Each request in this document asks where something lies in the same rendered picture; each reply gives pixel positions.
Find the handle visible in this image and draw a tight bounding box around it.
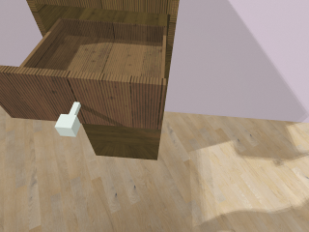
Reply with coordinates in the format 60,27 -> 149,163
55,101 -> 81,137

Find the drawer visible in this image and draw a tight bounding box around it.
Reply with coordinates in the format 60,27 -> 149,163
0,17 -> 167,130

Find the cabinet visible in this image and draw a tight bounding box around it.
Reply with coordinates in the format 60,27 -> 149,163
26,0 -> 180,160

